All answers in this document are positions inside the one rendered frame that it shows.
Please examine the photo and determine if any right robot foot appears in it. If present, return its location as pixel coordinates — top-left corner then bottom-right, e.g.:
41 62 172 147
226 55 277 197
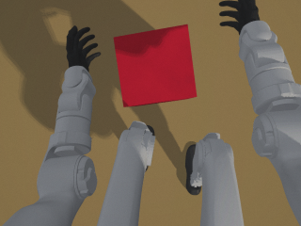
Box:
185 144 201 196

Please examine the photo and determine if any left robot hand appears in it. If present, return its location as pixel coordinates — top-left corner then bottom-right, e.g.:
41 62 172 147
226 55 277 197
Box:
66 25 101 72

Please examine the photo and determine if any right robot hand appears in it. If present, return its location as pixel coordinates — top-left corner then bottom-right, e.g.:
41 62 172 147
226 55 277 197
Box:
219 0 260 35

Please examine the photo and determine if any right robot forearm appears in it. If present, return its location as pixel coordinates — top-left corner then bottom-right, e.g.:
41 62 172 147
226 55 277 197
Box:
238 20 301 115

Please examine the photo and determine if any left robot forearm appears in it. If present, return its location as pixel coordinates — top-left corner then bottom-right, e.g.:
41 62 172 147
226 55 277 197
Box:
37 65 96 194

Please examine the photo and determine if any carton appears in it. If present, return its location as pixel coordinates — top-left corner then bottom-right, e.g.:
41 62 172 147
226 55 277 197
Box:
113 24 198 107

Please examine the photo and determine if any right robot upper arm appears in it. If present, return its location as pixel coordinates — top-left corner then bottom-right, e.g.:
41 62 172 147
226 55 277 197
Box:
251 109 301 226

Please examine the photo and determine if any left robot upper arm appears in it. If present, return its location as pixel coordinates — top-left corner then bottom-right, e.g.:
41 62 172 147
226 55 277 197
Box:
2 154 98 226

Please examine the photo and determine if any right robot thigh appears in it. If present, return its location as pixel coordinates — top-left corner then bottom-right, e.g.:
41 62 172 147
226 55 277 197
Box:
194 138 245 226

